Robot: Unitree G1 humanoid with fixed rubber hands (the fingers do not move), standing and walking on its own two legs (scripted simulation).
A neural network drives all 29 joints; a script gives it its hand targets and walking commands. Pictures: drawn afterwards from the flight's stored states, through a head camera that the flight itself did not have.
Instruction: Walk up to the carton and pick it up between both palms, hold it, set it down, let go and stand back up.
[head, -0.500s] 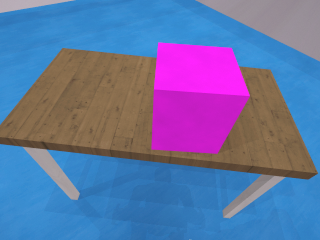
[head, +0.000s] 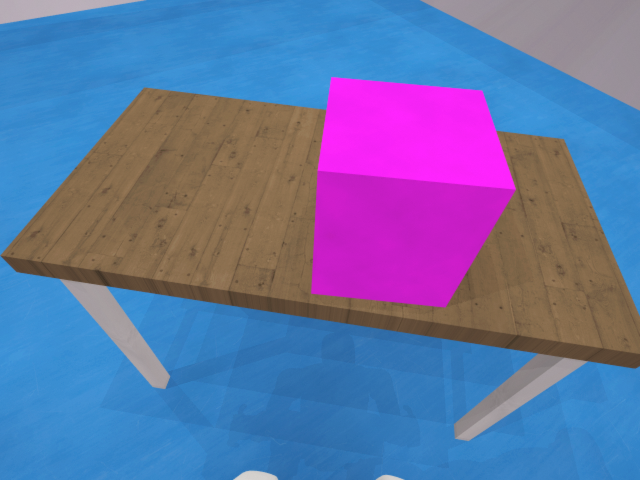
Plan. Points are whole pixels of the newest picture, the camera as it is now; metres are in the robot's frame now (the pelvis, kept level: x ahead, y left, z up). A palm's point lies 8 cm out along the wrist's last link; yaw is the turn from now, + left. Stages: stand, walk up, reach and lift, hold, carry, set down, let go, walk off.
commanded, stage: walk up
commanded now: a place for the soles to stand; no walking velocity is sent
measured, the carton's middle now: (391, 198) +0.47 -0.10 +0.08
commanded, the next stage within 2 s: reach and lift in 1.44 s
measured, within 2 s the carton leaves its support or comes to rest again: neither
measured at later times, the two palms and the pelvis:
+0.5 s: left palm out of the picture +0.04 +0.26 -0.12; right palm out of the picture +0.09 -0.24 -0.11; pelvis +0.01 +0.01 +0.00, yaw +2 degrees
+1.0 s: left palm out of the picture +0.05 +0.25 -0.13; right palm out of the picture +0.09 -0.26 -0.11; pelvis -0.01 -0.01 +0.00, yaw +2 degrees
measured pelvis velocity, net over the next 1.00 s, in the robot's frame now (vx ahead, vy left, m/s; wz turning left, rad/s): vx -0.01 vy -0.01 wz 0.04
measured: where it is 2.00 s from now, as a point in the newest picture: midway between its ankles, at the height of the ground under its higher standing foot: outside the picture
